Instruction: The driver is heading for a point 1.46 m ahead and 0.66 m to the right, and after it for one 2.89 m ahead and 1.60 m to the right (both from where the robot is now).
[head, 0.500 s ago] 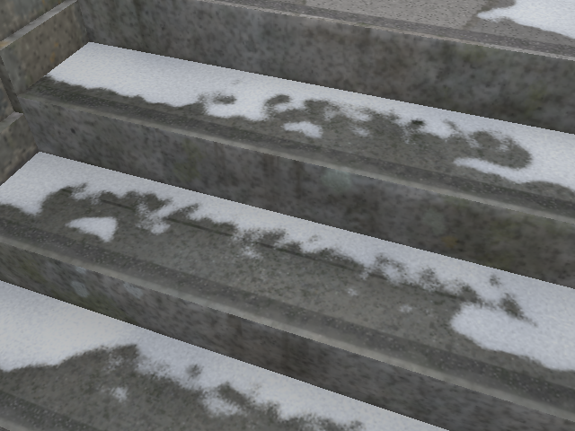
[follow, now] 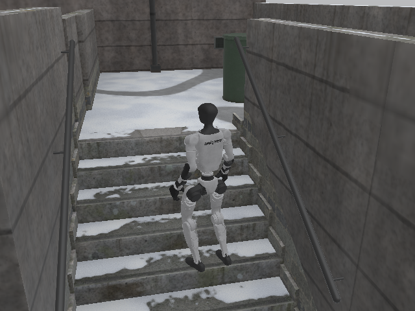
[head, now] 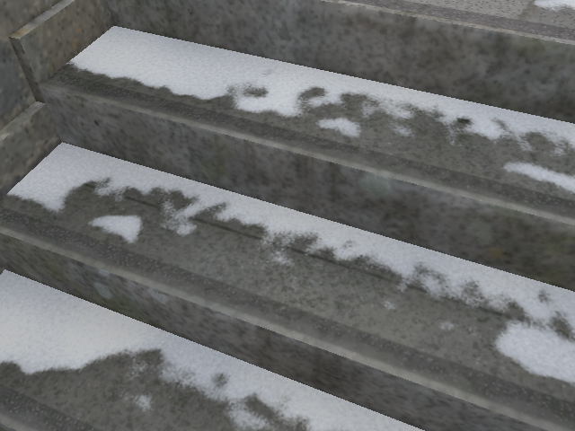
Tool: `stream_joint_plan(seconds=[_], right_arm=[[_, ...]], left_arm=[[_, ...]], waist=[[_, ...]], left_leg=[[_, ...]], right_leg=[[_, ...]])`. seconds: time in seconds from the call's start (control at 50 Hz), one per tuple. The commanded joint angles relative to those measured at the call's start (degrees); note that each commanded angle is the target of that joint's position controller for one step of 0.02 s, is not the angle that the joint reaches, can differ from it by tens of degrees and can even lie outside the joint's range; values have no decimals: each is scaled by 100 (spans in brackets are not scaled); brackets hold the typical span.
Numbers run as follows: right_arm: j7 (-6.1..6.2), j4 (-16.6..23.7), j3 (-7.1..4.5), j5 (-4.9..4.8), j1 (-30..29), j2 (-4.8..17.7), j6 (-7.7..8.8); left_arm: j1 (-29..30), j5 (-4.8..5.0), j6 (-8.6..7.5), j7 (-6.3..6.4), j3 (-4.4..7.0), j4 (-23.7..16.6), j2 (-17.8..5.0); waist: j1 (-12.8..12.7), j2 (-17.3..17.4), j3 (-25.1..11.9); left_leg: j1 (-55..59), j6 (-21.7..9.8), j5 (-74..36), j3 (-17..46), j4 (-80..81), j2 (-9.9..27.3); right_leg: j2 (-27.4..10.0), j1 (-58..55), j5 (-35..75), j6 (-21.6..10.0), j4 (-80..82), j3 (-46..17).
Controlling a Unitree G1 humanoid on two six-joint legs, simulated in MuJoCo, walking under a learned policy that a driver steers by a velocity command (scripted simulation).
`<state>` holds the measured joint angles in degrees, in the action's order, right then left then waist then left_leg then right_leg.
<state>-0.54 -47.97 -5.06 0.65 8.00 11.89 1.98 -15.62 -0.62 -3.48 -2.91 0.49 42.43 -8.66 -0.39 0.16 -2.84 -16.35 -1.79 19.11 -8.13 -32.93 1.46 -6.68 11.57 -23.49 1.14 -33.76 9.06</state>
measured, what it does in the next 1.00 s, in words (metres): steps on the spot, turning right: right foot, then left foot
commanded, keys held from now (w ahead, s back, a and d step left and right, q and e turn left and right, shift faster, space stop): e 0.88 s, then no key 0.12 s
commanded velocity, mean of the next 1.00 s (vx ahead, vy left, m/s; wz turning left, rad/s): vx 0.00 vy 0.00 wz -0.50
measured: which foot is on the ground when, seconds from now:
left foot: down 0.00-0.26, up 0.28-0.94, down 0.96-1.00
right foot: down 0.00-0.00, up 0.02-0.24, down 0.26-0.98, up 1.00-1.00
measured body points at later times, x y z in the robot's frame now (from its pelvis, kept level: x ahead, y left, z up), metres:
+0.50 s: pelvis -0.03 -0.09 +0.01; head -0.02 -0.12 +0.46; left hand +0.08 +0.14 -0.10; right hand +0.15 -0.40 -0.05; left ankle -0.04 +0.05 -0.58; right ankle -0.08 -0.16 -0.73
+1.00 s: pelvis +0.00 -0.04 +0.00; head +0.02 -0.06 +0.45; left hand +0.28 +0.08 -0.09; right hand +0.02 -0.34 -0.09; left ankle +0.02 +0.07 -0.73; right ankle -0.08 -0.16 -0.73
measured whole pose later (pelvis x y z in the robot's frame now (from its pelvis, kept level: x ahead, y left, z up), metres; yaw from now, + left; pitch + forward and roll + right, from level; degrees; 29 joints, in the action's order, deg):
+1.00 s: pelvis +0.00 -0.04 +0.00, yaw -32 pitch +7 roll +1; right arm -0.8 -38.4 -2.1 1.4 8.6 12.4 2.4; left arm -9.9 0.1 -2.1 -2.5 1.7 39.1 -15.2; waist 0.1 0.1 -5.6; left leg -18.2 0.4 17.2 -2.5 -29.9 -1.2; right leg 7.9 21.9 -19.1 -0.7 -35.2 -21.6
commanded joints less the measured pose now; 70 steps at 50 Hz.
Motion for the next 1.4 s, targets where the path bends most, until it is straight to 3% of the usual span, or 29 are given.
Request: stream_joint_plan(seconds=[0.02,0.06,0.12,0.16,0.18,0.22,0.26,0.28,0.3,0.32,0.38,0.4,0.46,0.62,0.7,0.88,0.92,0.96,1.0,1.04,1.1,1.14,1.2,1.22,1.26,1.3,1.34,1.36,1.4], right_arm=[[339,606,-483,-30,258,1334,237],[517,654,-501,77,754,1188,356],[504,805,-222,270,-439,799,481],[592,988,-201,11,-1280,997,413],[621,1073,-288,-4,-1312,1241,300],[479,1327,-443,294,-1627,1701,73],[236,992,-290,244,-777,1187,-17],[202,1178,-168,137,39,459,2],[251,1547,-136,-10,-216,535,172],[210,1584,-152,-122,-993,713,200],[376,1554,-371,157,-1148,1158,234],[437,1607,-286,236,-1083,977,213],[557,1406,-171,15,-861,852,172],[485,1523,57,48,-1193,580,189],[372,1483,111,43,-906,511,135],[124,1612,298,50,-579,243,-15],[-9,1593,320,30,-595,154,-17],[-50,1402,292,-5,-266,183,127],[-61,1382,-24,195,-127,1156,285],[-83,1201,-90,323,660,1062,234],[-261,1552,443,206,-856,17,149],[-368,1501,832,-43,-779,-560,-35],[-398,1393,651,-282,-505,165,42],[-496,1189,556,-202,-534,382,126],[-806,674,440,-86,-233,506,23],[-954,443,540,-170,-131,0,14],[-626,363,547,45,698,-161,221],[-483,499,441,95,118,197,232],[-443,564,387,18,-227,174,198]], left_arm=[[341,3,-64,242,195,-704,-672],[172,-92,-43,336,300,-642,-824],[290,-207,4,168,323,-604,-703],[4,-297,82,-49,195,-698,-346],[-6,-124,53,-237,156,-583,-217],[-568,282,-35,-520,168,-324,-240],[-908,158,-182,-422,372,-192,-783],[-1135,34,-319,-156,639,-302,-1894],[-1290,-3,-476,-87,761,-407,-2483],[-1359,-175,-538,-106,669,-124,-1961],[111,66,-265,-234,297,-450,-1013],[211,158,-175,-173,328,-537,-1079],[-215,-49,-168,-54,316,-529,-1160],[-1322,-24,-182,3,275,-497,-1141],[-475,-92,-208,-12,204,-914,-1126],[-42,185,-242,174,271,-850,-1395],[289,259,-78,92,344,-711,-1492],[291,84,175,12,341,-413,-1424],[-459,-55,255,34,194,-425,-756],[400,-10,267,288,396,-746,-1133],[346,-60,106,447,505,-519,-1253],[955,-1,26,430,319,-702,-805],[452,38,15,209,258,-371,-547],[177,71,38,-26,201,-81,-266],[183,142,40,-311,88,-99,-152],[240,56,-26,-154,40,-241,-449],[1340,215,-159,38,142,-695,-1065],[1387,146,-129,71,148,-680,-865],[1173,140,-107,60,94,-573,-619]], waist=[[326,574,-626],[703,1098,-653],[46,265,-304],[-587,119,-314],[-451,311,-292],[-457,650,-253],[-199,-135,-180],[291,-1565,-352],[-62,-1890,-869],[-435,-1430,-547],[180,-679,-214],[279,-598,-365],[168,-495,-709],[-357,-680,-496],[-46,-753,-385],[-151,-747,-602],[-77,-591,-563],[-49,-613,-678],[-457,736,-1316],[287,518,-1099],[-302,314,-451],[-264,286,-675],[-317,395,-313],[-384,474,7],[-417,577,207],[-294,639,-36],[563,-134,-241],[338,-44,-193],[121,58,-220]], left_leg=[[1653,-1647,-4905,1669,717,1530],[1579,-2419,-5925,2253,1171,2622],[501,-1635,-4146,1286,1505,2395],[127,-770,-3996,186,1262,1551],[330,-499,-3630,-51,1162,1261],[-273,-554,-3087,-108,1034,1428],[-179,-193,-1071,-305,-157,1346],[-1390,563,1021,-760,-1812,493],[-2228,829,2291,17,-2622,-302],[-2720,748,2316,608,-3846,-246],[-2536,355,1167,997,-4793,-27],[-2393,498,953,961,-4699,-51],[-2659,1038,581,888,-5272,-114],[-3694,1135,267,923,-4610,-9],[-2401,1115,-263,598,-4223,-133],[-1454,1068,516,747,-1508,-151],[-893,841,-454,290,334,-408],[278,485,-1744,663,1067,-172],[2339,-1441,-6117,2395,462,1518],[2366,-1992,-5572,3270,777,2273],[467,-1410,-4861,2066,720,1564],[924,-1049,-4139,1739,348,1124],[458,-489,-2049,1098,633,720],[-366,-301,-1352,1013,686,559],[-1104,-233,-235,1140,602,518],[-464,-165,-232,1617,418,893],[537,-12,-1221,786,-52,354],[848,-74,-1237,599,-170,252],[494,-288,-1048,706,42,288]], right_leg=[[364,1404,299,0,-895,-332],[506,1999,-2100,390,-4075,-882],[196,2388,-1387,202,-5569,-1800],[95,1269,-1380,172,-2716,-1280],[202,987,-1148,173,-1610,-954],[610,-367,1538,152,-538,-606],[858,-538,2069,-247,1031,-674],[-539,-1211,7348,-1484,547,-2666],[-1671,-1574,8084,-2785,1052,-4343],[-1414,-1353,6294,-2554,1203,-3896],[-679,313,4498,-1876,1239,-2845],[-654,318,4665,-1827,1197,-2894],[-814,-243,4796,-1878,999,-3138],[-635,-1088,4381,-1855,874,-3801],[83,281,3307,-1631,965,-3526],[-281,24,4833,-1838,488,-4643],[-3,-175,4761,-1861,461,-4422],[175,240,3578,-1521,437,-4264],[1476,2100,6,-43,-913,-2595],[1545,3392,-1448,618,-3722,-2217],[1414,3419,-120,405,-6024,-2357],[1241,3772,-572,587,-5158,-2197],[844,2720,-681,1084,-2082,-1127],[634,1687,-202,1166,-1253,-851],[718,387,1358,871,-388,-746],[376,367,2307,298,232,-1246],[320,1300,2244,-729,79,-1341],[283,1857,1863,-846,246,-1434],[375,1373,1649,-573,251,-1350]])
